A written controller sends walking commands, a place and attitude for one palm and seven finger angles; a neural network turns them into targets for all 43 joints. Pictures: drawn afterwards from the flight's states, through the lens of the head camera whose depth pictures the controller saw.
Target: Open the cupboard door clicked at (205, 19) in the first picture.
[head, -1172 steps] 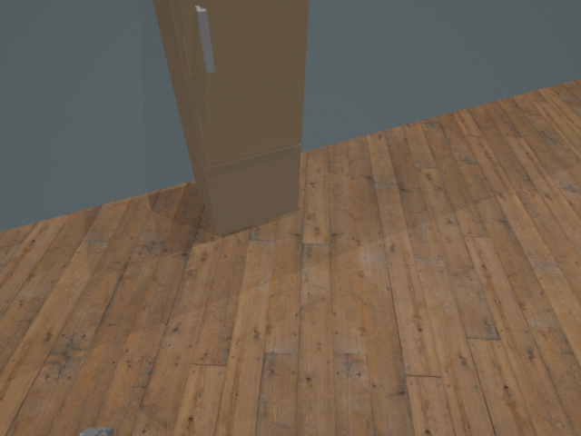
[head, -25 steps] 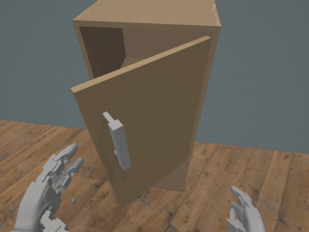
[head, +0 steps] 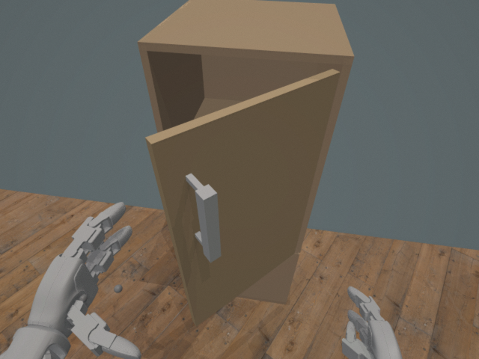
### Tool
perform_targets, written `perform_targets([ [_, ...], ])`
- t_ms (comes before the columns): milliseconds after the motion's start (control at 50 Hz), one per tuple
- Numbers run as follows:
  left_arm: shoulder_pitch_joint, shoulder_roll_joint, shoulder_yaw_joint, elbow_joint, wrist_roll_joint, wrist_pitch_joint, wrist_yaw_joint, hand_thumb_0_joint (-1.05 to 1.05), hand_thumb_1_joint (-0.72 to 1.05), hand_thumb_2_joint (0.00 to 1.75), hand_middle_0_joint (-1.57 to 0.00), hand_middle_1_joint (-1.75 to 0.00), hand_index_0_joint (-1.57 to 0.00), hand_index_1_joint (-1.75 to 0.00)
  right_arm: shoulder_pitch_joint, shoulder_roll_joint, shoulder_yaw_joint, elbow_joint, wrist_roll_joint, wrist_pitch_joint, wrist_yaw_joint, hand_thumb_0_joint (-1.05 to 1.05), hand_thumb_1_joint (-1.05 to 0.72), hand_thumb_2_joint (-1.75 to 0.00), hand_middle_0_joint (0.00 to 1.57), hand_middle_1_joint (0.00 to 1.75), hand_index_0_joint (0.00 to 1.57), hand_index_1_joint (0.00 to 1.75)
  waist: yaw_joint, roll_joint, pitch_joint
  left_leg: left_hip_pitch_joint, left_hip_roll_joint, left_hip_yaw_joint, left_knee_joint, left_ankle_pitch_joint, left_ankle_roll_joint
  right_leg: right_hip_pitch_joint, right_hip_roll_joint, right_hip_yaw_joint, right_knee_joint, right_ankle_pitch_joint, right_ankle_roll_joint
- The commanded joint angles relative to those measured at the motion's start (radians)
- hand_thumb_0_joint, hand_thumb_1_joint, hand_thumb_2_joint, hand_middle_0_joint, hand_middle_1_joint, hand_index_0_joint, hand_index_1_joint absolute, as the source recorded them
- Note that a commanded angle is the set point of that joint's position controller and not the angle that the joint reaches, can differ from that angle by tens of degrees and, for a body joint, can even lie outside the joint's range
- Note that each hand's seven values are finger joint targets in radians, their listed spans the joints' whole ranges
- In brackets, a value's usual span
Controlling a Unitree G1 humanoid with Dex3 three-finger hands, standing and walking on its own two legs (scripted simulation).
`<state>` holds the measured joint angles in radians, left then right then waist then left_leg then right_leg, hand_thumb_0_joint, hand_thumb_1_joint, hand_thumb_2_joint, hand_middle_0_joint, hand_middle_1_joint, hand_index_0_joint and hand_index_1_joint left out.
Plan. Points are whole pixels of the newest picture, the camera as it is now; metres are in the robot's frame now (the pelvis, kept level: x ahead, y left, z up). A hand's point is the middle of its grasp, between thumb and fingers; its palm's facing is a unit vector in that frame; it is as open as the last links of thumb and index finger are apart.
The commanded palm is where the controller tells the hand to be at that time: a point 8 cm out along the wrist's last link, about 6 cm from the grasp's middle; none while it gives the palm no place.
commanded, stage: draw the hand back to the body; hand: left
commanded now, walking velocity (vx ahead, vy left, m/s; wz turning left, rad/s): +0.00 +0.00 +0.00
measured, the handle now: (202, 219) +0.30 +0.10 +0.12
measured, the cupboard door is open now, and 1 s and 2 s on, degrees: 46 46 46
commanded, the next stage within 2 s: step back with the hand held close in 1.12 s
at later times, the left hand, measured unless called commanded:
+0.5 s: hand (89, 249) +0.20 +0.22 +0.16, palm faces +0.37 -0.85 -0.38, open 12.0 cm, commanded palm +0.16 +0.27 +0.18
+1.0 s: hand (88, 229) +0.22 +0.23 +0.17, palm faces +0.42 -0.82 -0.38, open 7.5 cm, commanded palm +0.17 +0.27 +0.19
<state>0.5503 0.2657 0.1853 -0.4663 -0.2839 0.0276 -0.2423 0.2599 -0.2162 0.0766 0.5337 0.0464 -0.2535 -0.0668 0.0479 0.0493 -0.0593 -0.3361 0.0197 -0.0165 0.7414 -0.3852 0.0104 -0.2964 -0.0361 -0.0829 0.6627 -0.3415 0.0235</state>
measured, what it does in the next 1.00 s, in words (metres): stands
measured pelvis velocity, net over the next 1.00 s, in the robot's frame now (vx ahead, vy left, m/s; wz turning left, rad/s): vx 0.03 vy -0.02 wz -0.03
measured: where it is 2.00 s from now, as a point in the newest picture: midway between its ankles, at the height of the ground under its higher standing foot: outside the picture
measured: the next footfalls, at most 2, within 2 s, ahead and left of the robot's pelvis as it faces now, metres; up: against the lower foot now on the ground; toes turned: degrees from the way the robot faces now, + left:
none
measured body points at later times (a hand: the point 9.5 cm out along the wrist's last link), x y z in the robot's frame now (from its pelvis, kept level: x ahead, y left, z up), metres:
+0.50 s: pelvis +0.02 -0.01 +0.02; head +0.00 -0.03 +0.47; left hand +0.18 +0.27 +0.18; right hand +0.20 -0.22 -0.06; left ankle +0.01 +0.11 -0.72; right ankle +0.01 -0.14 -0.72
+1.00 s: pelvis +0.03 -0.02 +0.03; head +0.01 -0.04 +0.47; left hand +0.20 +0.27 +0.19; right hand +0.21 -0.25 -0.06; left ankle +0.01 +0.11 -0.72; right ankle +0.01 -0.14 -0.72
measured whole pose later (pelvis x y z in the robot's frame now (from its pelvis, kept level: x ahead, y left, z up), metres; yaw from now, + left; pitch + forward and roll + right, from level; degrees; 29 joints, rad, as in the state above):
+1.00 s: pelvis +0.03 -0.02 +0.03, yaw -2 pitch -5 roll +0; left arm 0.46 0.32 0.31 -0.38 -0.06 -0.07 0.11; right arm 0.19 -0.23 0.01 0.64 -0.01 -0.10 -0.08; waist 0.07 0.06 0.03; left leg -0.05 0.04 0.02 0.41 -0.27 -0.02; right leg -0.06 -0.01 -0.06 0.39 -0.25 0.00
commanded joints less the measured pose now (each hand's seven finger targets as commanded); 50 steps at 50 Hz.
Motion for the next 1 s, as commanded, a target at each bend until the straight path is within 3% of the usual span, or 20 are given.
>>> perform_targets([
  [0, -0.112, 0.128, 0.121, -0.222, -0.030, -0.056, -0.011, 0.00, -0.36, 0.36, -0.16, -0.30, -0.16, -0.30, -0.150, -0.120, -0.052, -0.169, 0.011, -0.078, -0.018, 0.00, -0.90, -0.90, 0.20, 0.30, 0.20, 0.30, 0.003, 0.026, -0.024, 0.015, -0.020, -0.040, -0.205, 0.116, -0.005, 0.004, 0.061, -0.017, -0.132, 0.065, -0.038],
  [20, -0.116, 0.133, 0.128, -0.210, -0.034, -0.051, -0.017, 0.00, -0.32, 0.37, -0.16, -0.30, -0.16, -0.30, -0.151, -0.121, -0.050, -0.164, 0.012, -0.079, -0.019, 0.00, -0.90, -0.90, 0.20, 0.30, 0.20, 0.30, 0.002, 0.020, -0.017, 0.017, -0.019, -0.041, -0.210, 0.119, -0.006, 0.005, 0.062, -0.018, -0.138, 0.068, -0.038],
  [40, -0.134, 0.272, 0.176, -0.275, 0.136, -0.084, 0.159, 0.00, -0.29, 0.39, -0.16, -0.30, -0.16, -0.30, -0.166, -0.103, -0.052, -0.166, -0.014, -0.064, -0.039, 0.00, -0.90, -0.90, 0.20, 0.30, 0.20, 0.30, 0.040, 0.015, 0.027, -0.012, -0.011, -0.029, -0.258, 0.073, -0.004, 0.064, 0.051, 0.029, -0.185, 0.039, -0.049],
  [60, -0.078, 0.157, 0.115, -0.246, 0.148, -0.085, 0.227, 0.00, -0.26, 0.40, -0.16, -0.30, -0.16, -0.30, -0.171, -0.091, -0.046, -0.164, -0.028, -0.059, -0.046, 0.00, -0.90, -0.90, 0.20, 0.30, 0.20, 0.30, 0.021, -0.009, 0.084, -0.014, -0.015, -0.027, -0.274, 0.052, -0.009, 0.054, 0.044, 0.027, -0.208, 0.016, -0.050],
  [80, -0.044, 0.119, 0.078, -0.220, 0.174, -0.086, 0.267, 0.00, -0.22, 0.42, -0.16, -0.30, -0.16, -0.30, -0.162, -0.089, -0.045, -0.148, -0.029, -0.045, -0.045, 0.00, -0.90, -0.90, 0.20, 0.30, 0.20, 0.30, 0.017, 0.011, 0.088, 0.007, -0.010, -0.021, -0.281, 0.067, -0.007, 0.063, 0.039, 0.022, -0.215, 0.026, -0.049],
  [120, -0.054, 0.135, 0.076, -0.258, 0.205, -0.106, 0.316, 0.00, -0.15, 0.45, -0.16, -0.30, -0.16, -0.30, -0.157, -0.098, -0.050, -0.135, -0.036, -0.027, -0.039, 0.00, -0.90, -0.90, 0.20, 0.30, 0.20, 0.30, 0.015, 0.071, 0.051, 0.056, -0.008, -0.015, -0.299, 0.123, -0.008, 0.104, 0.034, 0.025, -0.221, 0.079, -0.052],
  [160, -0.038, 0.146, 0.083, -0.240, 0.222, -0.117, 0.342, 0.00, -0.08, 0.48, -0.16, -0.30, -0.16, -0.30, -0.163, -0.102, -0.058, -0.124, -0.042, -0.016, -0.037, 0.00, -0.90, -0.90, 0.20, 0.30, 0.20, 0.30, 0.017, 0.012, 0.035, 0.086, -0.002, -0.007, -0.316, 0.170, -0.003, 0.138, 0.034, 0.024, -0.237, 0.115, -0.049],
  [240, -0.101, 0.171, 0.097, -0.236, 0.246, -0.140, 0.371, 0.00, 0.06, 0.54, -0.17, -0.30, -0.17, -0.30, -0.173, -0.109, -0.062, -0.099, -0.049, -0.001, -0.037, 0.00, -0.90, -0.90, 0.20, 0.30, 0.20, 0.30, 0.012, 0.041, 0.045, 0.132, -0.004, -0.003, -0.349, 0.189, -0.001, 0.164, 0.031, 0.027, -0.269, 0.126, -0.050],
  [300, -0.078, 0.169, 0.115, -0.224, 0.250, -0.150, 0.380, 0.00, 0.17, 0.58, -0.17, -0.30, -0.17, -0.30, -0.176, -0.103, -0.066, -0.089, -0.053, 0.009, -0.034, 0.00, -0.90, -0.90, 0.20, 0.30, 0.20, 0.30, 0.020, 0.037, 0.024, 0.164, -0.004, 0.003, -0.364, 0.257, -0.002, 0.198, 0.030, 0.024, -0.270, 0.182, -0.048],
  [360, -0.066, 0.176, 0.140, -0.189, 0.245, -0.150, 0.380, 0.00, 0.27, 0.63, -0.18, -0.30, -0.18, -0.30, -0.188, -0.103, -0.073, -0.079, -0.053, 0.028, -0.033, 0.00, -0.90, -0.90, 0.20, 0.30, 0.20, 0.30, 0.022, -0.024, 0.032, 0.181, 0.000, 0.012, -0.366, 0.318, 0.001, 0.218, 0.030, 0.027, -0.280, 0.247, -0.044],
  [420, -0.083, 0.190, 0.166, -0.192, 0.244, -0.154, 0.379, 0.00, 0.37, 0.68, -0.18, -0.30, -0.18, -0.30, -0.193, -0.100, -0.076, -0.074, -0.053, 0.044, -0.028, 0.00, -0.90, -0.90, 0.20, 0.30, 0.20, 0.30, 0.025, 0.011, 0.022, 0.204, -0.003, 0.022, -0.368, 0.350, 0.000, 0.228, 0.031, 0.032, -0.290, 0.275, -0.043],
  [540, -0.123, 0.217, 0.214, -0.152, 0.237, -0.155, 0.380, 0.00, 0.58, 0.76, -0.19, -0.30, -0.19, -0.30, -0.204, -0.102, -0.082, -0.064, -0.053, 0.068, -0.028, 0.00, -0.90, -0.90, 0.20, 0.30, 0.20, 0.30, 0.027, -0.012, 0.040, 0.222, -0.002, 0.032, -0.373, 0.372, 0.004, 0.234, 0.032, 0.035, -0.313, 0.304, -0.040],
  [720, -0.196, 0.252, 0.271, -0.136, 0.225, -0.166, 0.379, 0.00, 0.90, 0.90, -0.20, -0.30, -0.20, -0.30, -0.207, -0.100, -0.092, -0.053, -0.052, 0.087, -0.027, 0.00, -0.90, -0.90, 0.20, 0.30, 0.20, 0.30, 0.026, -0.005, -0.001, 0.267, -0.005, 0.048, -0.368, 0.417, 0.011, 0.250, 0.028, 0.045, -0.320, 0.366, -0.032],
  [800, -0.176, 0.222, 0.241, -0.113, 0.222, -0.161, 0.370, 0.00, 0.90, 0.90, -0.20, -0.30, -0.20, -0.30, -0.211, -0.103, -0.095, -0.055, -0.049, 0.096, -0.021, 0.00, -0.90, -0.90, 0.20, 0.30, 0.20, 0.30, 0.025, -0.002, 0.018, 0.265, -0.004, 0.050, -0.372, 0.424, 0.012, 0.245, 0.029, 0.045, -0.325, 0.368, -0.030],
  [940, -0.178, 0.261, 0.274, -0.126, 0.224, -0.167, 0.374, 0.00, 0.90, 0.90, -0.20, -0.30, -0.20, -0.30, -0.215, -0.103, -0.097, -0.056, -0.050, 0.094, -0.024, 0.00, -0.90, -0.90, 0.20, 0.30, 0.20, 0.30, 0.032, -0.001, 0.011, 0.263, -0.006, 0.047, -0.375, 0.414, 0.010, 0.253, 0.029, 0.045, -0.330, 0.358, -0.032],
  [980, -0.179, 0.248, 0.265, -0.128, 0.222, -0.168, 0.373, 0.00, 0.90, 0.90, -0.20, -0.30, -0.20, -0.30, -0.216, -0.099, -0.095, -0.057, -0.049, 0.097, -0.023, 0.00, -0.90, -0.90, 0.20, 0.30, 0.20, 0.30, 0.028, 0.008, 0.012, 0.265, -0.006, 0.048, -0.378, 0.405, 0.009, 0.249, 0.029, 0.046, -0.330, 0.348, -0.031],
])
